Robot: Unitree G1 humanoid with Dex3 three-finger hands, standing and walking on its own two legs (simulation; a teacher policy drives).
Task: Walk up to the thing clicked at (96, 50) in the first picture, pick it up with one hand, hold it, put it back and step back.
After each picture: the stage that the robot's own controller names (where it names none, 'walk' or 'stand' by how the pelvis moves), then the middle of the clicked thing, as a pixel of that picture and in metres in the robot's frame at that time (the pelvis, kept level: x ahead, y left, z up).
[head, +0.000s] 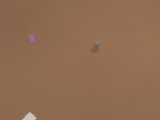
stand; (96, 46) +1.27 -0.13 -0.72
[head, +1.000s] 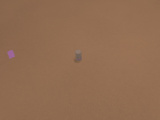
walk; (78, 55) +1.16 +0.15 -0.70
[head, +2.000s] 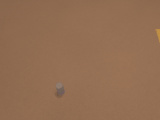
walk; (60, 88) +0.71 +0.28 -0.71
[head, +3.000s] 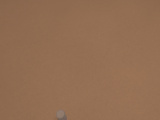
stand; (61, 116) +0.43 +0.23 -0.71
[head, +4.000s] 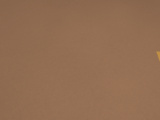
stand; out of the picture +0.42 +0.22 -0.72
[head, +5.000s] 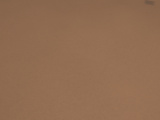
walk; out of the picture +0.39 +0.21 -0.72
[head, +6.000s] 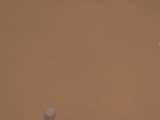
stand; (51, 113) +0.40 +0.18 -0.70
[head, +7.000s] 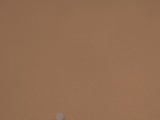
stand; (60, 118) +0.40 +0.20 -0.69
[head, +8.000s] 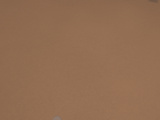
stand; out of the picture +0.44 +0.19 -0.71
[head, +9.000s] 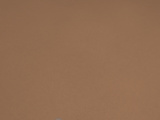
stand; out of the picture +0.43 +0.21 -0.73
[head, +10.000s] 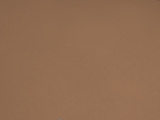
stand; out of the picture +0.42 +0.20 -0.73
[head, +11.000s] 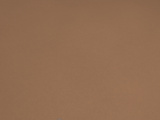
stand; out of the picture +0.42 +0.20 -0.73
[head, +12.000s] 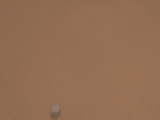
go down; (56, 110) +0.44 +0.20 -0.71
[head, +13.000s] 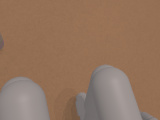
go down; out of the picture +0.50 +0.26 -0.28
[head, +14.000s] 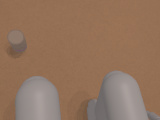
close in; (17, 41) +0.50 +0.24 -0.29
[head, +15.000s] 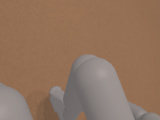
close in; out of the picture +0.48 +0.30 -0.23
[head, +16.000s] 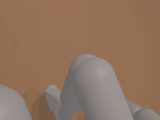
close; out of the picture +0.47 +0.30 -0.23
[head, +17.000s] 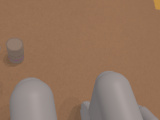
lift; (15, 51) +0.48 +0.23 -0.28
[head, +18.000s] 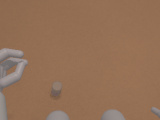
lift; (56, 88) +0.46 +0.15 -0.54
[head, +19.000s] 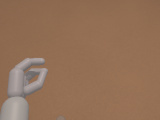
close; out of the picture +0.42 +0.17 -0.67
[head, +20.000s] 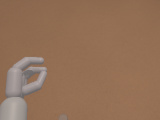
hold; out of the picture +0.42 +0.16 -0.66
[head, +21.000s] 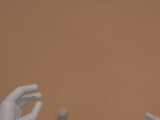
hold; (63, 113) +0.43 +0.16 -0.65
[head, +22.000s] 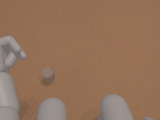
crouch; (48, 74) +0.46 +0.18 -0.46
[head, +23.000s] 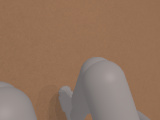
lower; out of the picture +0.47 +0.25 -0.24
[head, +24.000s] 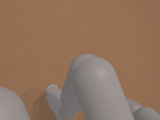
lower; out of the picture +0.46 +0.26 -0.23
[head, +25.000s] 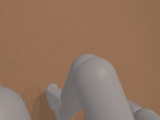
lower; out of the picture +0.46 +0.26 -0.24
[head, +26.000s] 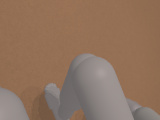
lower; out of the picture +0.46 +0.27 -0.24
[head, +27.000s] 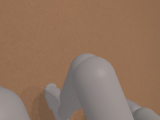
loosen; out of the picture +0.46 +0.27 -0.24
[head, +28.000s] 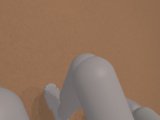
open; out of the picture +0.43 +0.24 -0.23
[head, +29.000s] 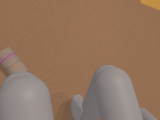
stand; (12, 63) +0.40 +0.18 -0.28
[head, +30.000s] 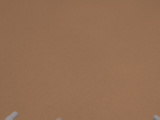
stand; out of the picture +0.33 +0.13 -0.65
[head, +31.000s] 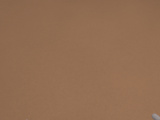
stand; out of the picture +0.32 +0.15 -0.69
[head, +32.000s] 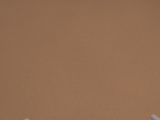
stand; out of the picture +0.31 +0.15 -0.69
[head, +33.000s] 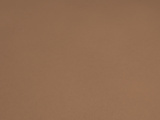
stand; out of the picture +0.33 +0.14 -0.74
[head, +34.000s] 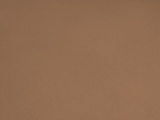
stand; out of the picture +0.31 +0.15 -0.75
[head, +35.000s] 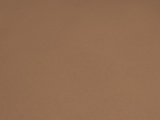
walk; out of the picture +0.30 +0.16 -0.75
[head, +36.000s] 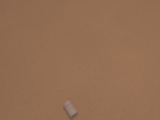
walk; (70, 109) +0.43 +0.16 -0.73
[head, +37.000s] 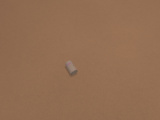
walk; (71, 67) +0.77 +0.13 -0.72
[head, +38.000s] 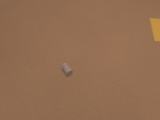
stand; (67, 69) +0.95 +0.17 -0.72
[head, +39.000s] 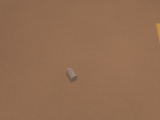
stand; (71, 74) +0.91 +0.14 -0.75
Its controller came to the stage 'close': yes
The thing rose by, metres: 0.01
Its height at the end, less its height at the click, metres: -0.02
